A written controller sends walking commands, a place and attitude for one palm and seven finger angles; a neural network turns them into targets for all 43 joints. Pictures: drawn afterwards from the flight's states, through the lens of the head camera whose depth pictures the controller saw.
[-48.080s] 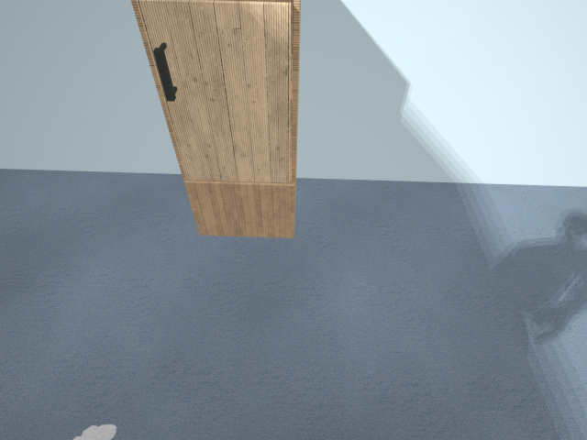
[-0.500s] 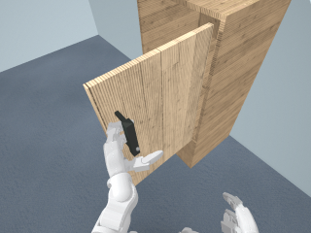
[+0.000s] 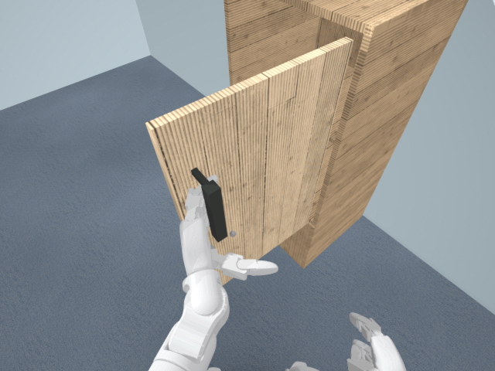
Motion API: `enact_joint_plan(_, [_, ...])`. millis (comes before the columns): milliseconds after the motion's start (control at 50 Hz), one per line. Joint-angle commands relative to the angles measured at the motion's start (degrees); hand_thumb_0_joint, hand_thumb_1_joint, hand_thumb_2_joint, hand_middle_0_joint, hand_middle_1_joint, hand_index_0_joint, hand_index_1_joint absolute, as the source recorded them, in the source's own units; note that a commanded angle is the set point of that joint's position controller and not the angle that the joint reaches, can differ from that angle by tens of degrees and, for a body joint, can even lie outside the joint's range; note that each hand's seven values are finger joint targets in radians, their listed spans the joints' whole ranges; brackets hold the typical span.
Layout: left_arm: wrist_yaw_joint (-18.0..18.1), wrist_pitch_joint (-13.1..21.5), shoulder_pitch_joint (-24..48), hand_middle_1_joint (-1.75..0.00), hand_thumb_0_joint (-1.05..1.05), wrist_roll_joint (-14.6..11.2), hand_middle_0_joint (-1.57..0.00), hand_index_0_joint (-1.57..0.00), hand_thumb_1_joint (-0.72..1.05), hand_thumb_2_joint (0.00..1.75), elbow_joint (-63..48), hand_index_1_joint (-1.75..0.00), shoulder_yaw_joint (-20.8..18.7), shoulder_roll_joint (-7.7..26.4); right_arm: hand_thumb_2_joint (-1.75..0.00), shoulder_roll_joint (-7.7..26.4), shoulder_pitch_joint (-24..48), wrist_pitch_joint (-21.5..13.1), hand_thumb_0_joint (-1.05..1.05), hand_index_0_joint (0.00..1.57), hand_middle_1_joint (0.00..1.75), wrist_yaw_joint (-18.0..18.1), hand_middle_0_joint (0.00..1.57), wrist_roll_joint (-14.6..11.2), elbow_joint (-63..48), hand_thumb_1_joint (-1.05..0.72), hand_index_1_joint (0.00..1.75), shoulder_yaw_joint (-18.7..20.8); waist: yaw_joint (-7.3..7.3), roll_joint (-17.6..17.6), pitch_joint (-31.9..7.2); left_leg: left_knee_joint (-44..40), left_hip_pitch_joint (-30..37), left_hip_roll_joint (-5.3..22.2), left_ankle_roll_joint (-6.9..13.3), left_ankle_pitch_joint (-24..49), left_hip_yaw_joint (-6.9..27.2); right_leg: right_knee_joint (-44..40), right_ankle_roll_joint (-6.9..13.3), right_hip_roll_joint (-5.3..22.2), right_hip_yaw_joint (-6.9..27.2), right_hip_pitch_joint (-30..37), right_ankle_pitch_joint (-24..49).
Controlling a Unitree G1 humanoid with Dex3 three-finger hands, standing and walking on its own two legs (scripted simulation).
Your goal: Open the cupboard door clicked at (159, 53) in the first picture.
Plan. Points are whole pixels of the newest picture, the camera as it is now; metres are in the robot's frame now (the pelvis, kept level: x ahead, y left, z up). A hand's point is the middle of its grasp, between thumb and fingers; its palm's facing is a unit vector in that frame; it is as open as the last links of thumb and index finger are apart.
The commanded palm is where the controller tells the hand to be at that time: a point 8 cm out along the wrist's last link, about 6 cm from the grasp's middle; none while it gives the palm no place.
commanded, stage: slide the hand sideways off the handle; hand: left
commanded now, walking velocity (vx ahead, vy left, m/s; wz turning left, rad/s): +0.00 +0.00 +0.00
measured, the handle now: (209, 206) +0.37 +0.09 +0.06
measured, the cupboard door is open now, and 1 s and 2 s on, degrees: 87 92 92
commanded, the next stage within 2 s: draw the hand back to the body in 1.16 s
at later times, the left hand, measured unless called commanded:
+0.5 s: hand (226, 269) +0.26 +0.05 +0.06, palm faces -0.14 -0.99 -0.01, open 16.3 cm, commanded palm +0.24 +0.11 +0.06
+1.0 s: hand (192, 292) +0.23 +0.09 +0.06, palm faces -0.07 -1.00 -0.02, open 16.2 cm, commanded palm +0.19 +0.16 +0.06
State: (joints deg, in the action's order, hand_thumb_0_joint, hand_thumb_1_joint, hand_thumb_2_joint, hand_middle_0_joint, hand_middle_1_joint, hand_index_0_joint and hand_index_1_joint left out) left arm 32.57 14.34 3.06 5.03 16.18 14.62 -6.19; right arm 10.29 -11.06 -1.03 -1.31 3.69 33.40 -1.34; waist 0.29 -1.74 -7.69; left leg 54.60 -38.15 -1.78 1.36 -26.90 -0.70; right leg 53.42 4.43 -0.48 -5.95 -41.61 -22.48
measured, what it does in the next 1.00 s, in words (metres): stands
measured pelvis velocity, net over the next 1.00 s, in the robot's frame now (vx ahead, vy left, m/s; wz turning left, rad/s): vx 0.02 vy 0.00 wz -0.01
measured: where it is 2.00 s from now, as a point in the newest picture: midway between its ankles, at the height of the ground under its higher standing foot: outside the picture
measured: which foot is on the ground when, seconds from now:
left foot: down 0.00-1.00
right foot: down 0.00-1.00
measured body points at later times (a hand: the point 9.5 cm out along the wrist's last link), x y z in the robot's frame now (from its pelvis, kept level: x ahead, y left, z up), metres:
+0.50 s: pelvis +0.01 +0.02 -0.01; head +0.05 +0.01 +0.44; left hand +0.26 +0.10 +0.06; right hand +0.18 -0.19 -0.09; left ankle +0.00 +0.10 -0.68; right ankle +0.04 -0.07 -0.68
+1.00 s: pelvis +0.02 +0.00 -0.01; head +0.07 -0.01 +0.43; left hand +0.22 +0.15 +0.06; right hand +0.21 -0.22 -0.09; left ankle +0.00 +0.10 -0.68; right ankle +0.04 -0.07 -0.68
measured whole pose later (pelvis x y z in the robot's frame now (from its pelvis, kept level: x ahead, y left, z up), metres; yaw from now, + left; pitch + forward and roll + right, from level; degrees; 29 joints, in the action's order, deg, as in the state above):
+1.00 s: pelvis +0.02 +0.00 -0.01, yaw +0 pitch +13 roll +0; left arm -1.1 16.7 -30.6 -4.0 -15.4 9.5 6.5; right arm 12.9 -15.8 -4.1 0.4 0.0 22.1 -1.7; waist -0.3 -2.3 -8.2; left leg 60.3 -41.0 -1.4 1.5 -32.0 -0.7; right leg 59.1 4.2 -0.9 -5.9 -44.7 -27.3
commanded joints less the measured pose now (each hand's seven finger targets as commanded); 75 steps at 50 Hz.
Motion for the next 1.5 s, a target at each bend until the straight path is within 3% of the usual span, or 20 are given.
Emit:
enact_joint_plan(0, [-21.3, 8.4, 16.0, -0.30, 0.00, 3.6, -0.15, -0.15, -0.50, 0.30, -16.3, -0.30, 9.1, 2.9, -0.90, 7.2, 0.2, -3.3, 0.00, 0.20, 0.30, 0.6, 0.20, -1.5, -9.8, -0.90, 0.30, 2.6, 4.25, 4.4, -14.5, -5.2, 2.3, 0.5, 0.8, 10.8, 2.4, -6.5, -2.0, 2.3, 7.3, 12.4, 14.6])
enact_joint_plan(20, [-25.9, 9.4, 15.4, -0.30, 0.00, 1.7, -0.15, -0.15, -0.50, 0.30, -18.8, -0.30, 8.8, 3.8, -0.90, 7.2, -0.1, -3.7, 0.00, 0.20, 0.30, 0.8, 0.20, -2.1, -10.6, -0.90, 0.30, 2.7, 3.60, 2.9, -16.7, -5.3, 3.6, 0.5, 0.7, 11.6, 2.5, -6.2, -1.9, 2.3, 7.4, 13.2, 15.4])
enact_joint_plan(60, [-32.0, 8.5, 11.6, -0.30, 0.00, -4.0, -0.15, -0.15, -0.50, 0.30, -19.2, -0.30, 9.4, 1.2, -0.90, 7.1, 0.1, -4.5, 0.00, 0.20, 0.30, 1.0, 0.20, -3.6, -12.7, -0.90, 0.30, 2.1, 3.27, 1.1, -14.0, -6.8, 5.1, 0.5, 0.4, 9.9, 3.1, -7.0, -1.7, 1.5, 6.1, 11.5, 11.5])
enact_joint_plan(120, [-31.6, 5.7, 7.8, -0.30, 0.00, -10.4, -0.15, -0.15, -0.50, 0.30, -18.6, -0.30, 5.8, -0.6, -0.90, 7.4, 0.9, -5.3, 0.00, 0.20, 0.30, 1.4, 0.20, -4.5, -14.2, -0.90, 0.30, 1.6, 2.19, 5.2, -9.4, -8.8, 4.0, 0.8, -0.1, 6.5, 4.1, -8.2, -2.1, 0.7, 4.1, 9.5, 4.7])
enact_joint_plan(200, [-25.7, 5.0, 1.2, -0.30, 0.00, -7.5, -0.15, -0.15, -0.50, 0.30, -22.9, -0.30, 2.2, 3.0, -0.90, 7.9, 0.7, -5.2, 0.00, 0.20, 0.30, 0.6, 0.20, -3.8, -16.0, -0.90, 0.30, 1.9, -0.11, 6.0, -11.0, -8.8, 3.3, 0.8, -0.3, 8.7, 4.0, -6.2, -1.7, 0.8, 3.7, 10.4, 5.7])
enact_joint_plan(260, [-23.3, 5.2, -2.0, -0.30, 0.00, -3.9, -0.15, -0.15, -0.50, 0.30, -25.4, -0.30, 3.1, 3.4, -0.90, 7.6, -0.3, -4.6, 0.00, 0.20, 0.30, -0.2, 0.20, -3.3, -16.9, -0.90, 0.30, 2.0, 0.31, 5.5, -10.7, -7.5, 2.7, 1.1, -0.5, 10.3, 3.7, -4.7, -1.6, 1.0, 3.8, 9.3, 7.7])
enact_joint_plan(340, [-23.2, 4.9, -4.8, -0.30, 0.00, -2.2, -0.15, -0.15, -0.50, 0.30, -27.9, -0.30, 3.7, 4.2, -0.90, 7.3, -0.1, -3.8, 0.00, 0.20, 0.30, -0.3, 0.20, -3.3, -18.2, -0.90, 0.30, 1.9, 0.28, 4.3, -9.3, -7.1, 1.5, 1.1, -0.4, 7.7, 3.3, -4.8, -1.6, 0.9, 4.3, 8.5, 5.3])
enact_joint_plan(480, [-24.5, 4.1, -10.1, -0.30, 0.00, -4.7, -0.15, -0.15, -0.50, 0.30, -33.8, -0.30, 1.8, 6.0, -0.90, 7.3, -0.3, -4.0, 0.00, 0.20, 0.30, 0.9, 0.20, -3.6, -19.4, -0.90, 0.30, 1.5, -0.08, 4.4, -10.3, -6.9, 1.6, 0.9, -0.5, 8.1, 3.5, -4.8, -1.7, 0.5, 4.3, 9.9, 6.0])
enact_joint_plan(540, [-25.7, 3.9, -12.2, -0.30, 0.00, -5.0, -0.15, -0.15, -0.50, 0.30, -35.5, -0.30, 3.3, 5.3, -0.90, 7.4, -0.8, -4.5, 0.00, 0.20, 0.30, 1.0, 0.20, -3.6, -19.7, -0.90, 0.30, 1.4, 0.66, 4.1, -9.8, -6.1, 1.6, 1.0, -0.4, 9.7, 3.7, -4.3, -1.9, 0.5, 4.1, 9.3, 8.0])
enact_joint_plan(700, [-28.2, 3.7, -22.4, -0.30, 0.00, -5.8, -0.15, -0.15, -0.50, 0.30, -38.7, -0.30, -2.9, 11.0, -0.90, 7.5, -1.9, -4.9, 0.00, 0.20, 0.30, 1.4, 0.20, -3.6, -20.2, -0.90, 0.30, 1.7, -0.72, 5.1, -11.0, -4.4, -1.1, 0.4, -0.3, 12.0, 2.8, -3.8, -2.0, 0.7, 5.6, 12.8, 12.7])
enact_joint_plan(800, [-30.5, 4.6, -26.8, -0.30, 0.00, -7.7, -0.15, -0.15, -0.50, 0.30, -41.8, -0.30, -4.1, 11.9, -0.90, 7.6, -2.0, -5.5, 0.00, 0.20, 0.30, 1.6, 0.20, -3.8, -20.8, -0.90, 0.30, 1.6, -0.18, 2.8, -9.3, -3.4, -1.8, 0.2, -0.3, 12.3, 2.6, -3.7, -2.2, 0.6, 5.9, 11.9, 13.8])
enact_joint_plan(920, [-33.4, 6.6, -33.6, -0.30, 0.00, -9.9, -0.15, -0.15, -0.50, 0.30, -44.0, -0.30, -8.1, 14.8, -0.90, 7.8, -2.5, -6.4, 0.00, 0.20, 0.30, 2.0, 0.20, -3.9, -20.9, -0.90, 0.30, 2.2, -0.08, 5.6, -10.6, -1.1, -4.7, 0.1, -0.2, 11.4, 2.3, -3.5, -3.2, 1.2, 7.7, 13.3, 15.6])
enact_joint_plan(1040, [-37.5, 8.2, -37.5, -0.30, 0.00, -12.4, -0.15, -0.15, -0.50, 0.30, -46.5, -0.30, -10.5, 16.6, -0.90, 8.0, -2.5, -7.1, 0.00, 0.20, 0.30, 2.4, 0.20, -4.2, -20.8, -0.90, 0.30, 2.8, 0.00, 3.9, -10.7, 0.7, -6.4, 0.0, -0.4, 10.6, 2.3, -3.4, -3.7, 1.7, 9.1, 12.8, 15.5])
enact_joint_plan(1180, [-40.4, 8.6, -34.2, -0.30, 0.00, -14.1, -0.15, -0.15, -0.50, 0.30, -46.3, -0.30, -11.0, 17.6, -0.90, 8.7, -1.7, -8.0, 0.00, 0.20, 0.30, 3.3, 0.20, -4.6, -21.1, -0.90, 0.30, 2.8, 1.26, 4.2, -8.1, 2.8, -9.2, 0.1, -0.2, 5.3, 2.3, -4.9, -3.8, 1.9, 10.2, 7.9, 3.4])
enact_joint_plan(1240, [-39.7, 8.0, -33.5, -0.30, 0.00, -13.8, -0.15, -0.15, -0.50, 0.30, -46.3, -0.30, -10.2, 17.3, -0.90, 8.8, -1.8, -8.4, 0.00, 0.20, 0.30, 3.3, 0.20, -4.7, -21.5, -0.90, 0.30, 2.7, 0.84, 2.7, -8.4, 2.4, -8.3, 0.2, -0.1, 4.6, 2.4, -4.8, -3.2, 1.5, 9.4, 6.5, -0.2])
enact_joint_plan(1300, [-38.0, 6.2, -33.0, -0.30, 0.00, -14.0, -0.15, -0.15, -0.50, 0.30, -50.0, -0.30, -15.1, 22.1, -0.90, 8.8, -2.0, -8.0, 0.00, 0.20, 0.30, 3.7, 0.20, -5.1, -22.1, -0.90, 0.30, 2.6, -0.64, 1.9, -11.3, 0.3, -6.3, 0.2, 0.1, 5.1, 2.3, -6.2, -2.9, 1.1, 9.5, 10.4, -1.3])
enact_joint_plan(1320, [-37.7, 5.4, -33.9, -0.30, 0.00, -14.0, -0.15, -0.15, -0.50, 0.30, -50.3, -0.30, -14.9, 21.3, -0.90, 8.4, -1.8, -8.0, 0.00, 0.20, 0.30, 3.7, 0.20, -5.3, -22.3, -0.90, 0.30, 2.4, -0.98, 2.1, -11.2, -0.6, -5.6, 0.1, 0.1, 5.9, 2.2, -6.7, -3.0, 1.3, 9.5, 11.6, 0.0])
enact_joint_plan(1420, [-38.2, 1.9, -36.5, -0.30, 0.00, -15.8, -0.15, -0.15, -0.50, 0.30, -48.4, -0.30, -15.9, 20.3, -0.90, 8.4, -1.2, -8.1, 0.00, 0.20, 0.30, 4.2, 0.20, -6.0, -21.7, -0.90, 0.30, 1.8, -0.49, 4.2, -6.4, -3.9, -3.5, 0.5, 0.1, 6.1, 2.6, -9.6, -3.6, 1.0, 8.2, 12.6, 1.4])
enact_joint_plan(1440, [-38.8, 1.5, -36.7, -0.30, 0.00, -16.1, -0.15, -0.15, -0.50, 0.30, -49.1, -0.30, -15.4, 19.9, -0.90, 8.6, -1.1, -8.3, 0.00, 0.20, 0.30, 4.3, 0.20, -6.1, -21.7, -0.90, 0.30, 1.7, -0.44, 2.7, -5.8, -4.5, -2.4, 0.6, 0.1, 6.3, 2.6, -9.9, -3.5, 0.9, 7.8, 12.2, 1.8])
enact_joint_plan(1480, [-39.6, 0.8, -35.7, -0.30, 0.00, -16.5, -0.15, -0.15, -0.50, 0.30, -49.3, -0.30, -16.7, 21.4, -0.90, 8.8, -1.4, -8.7, 0.00, 0.20, 0.30, 4.5, 0.20, -6.1, -21.2, -0.90, 0.30, 1.5, -0.14, 3.2, -4.3, -5.5, -1.7, 0.8, 0.1, 5.7, 2.8, -10.7, -3.5, 0.7, 7.2, 12.1, 0.5])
